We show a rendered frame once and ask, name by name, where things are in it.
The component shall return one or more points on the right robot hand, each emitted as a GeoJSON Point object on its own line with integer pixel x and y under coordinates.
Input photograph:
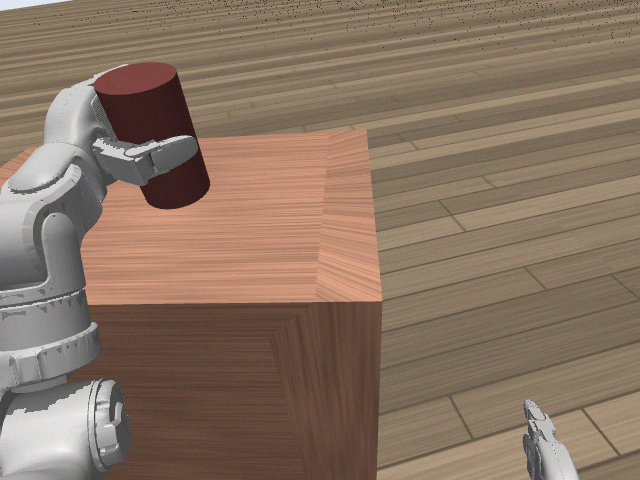
{"type": "Point", "coordinates": [547, 459]}

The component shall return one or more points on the left robot arm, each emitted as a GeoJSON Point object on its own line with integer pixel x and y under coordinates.
{"type": "Point", "coordinates": [75, 431]}

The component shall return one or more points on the left robot hand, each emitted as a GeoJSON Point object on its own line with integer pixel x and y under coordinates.
{"type": "Point", "coordinates": [76, 117]}

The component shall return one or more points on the can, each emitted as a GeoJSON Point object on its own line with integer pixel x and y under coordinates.
{"type": "Point", "coordinates": [145, 102]}

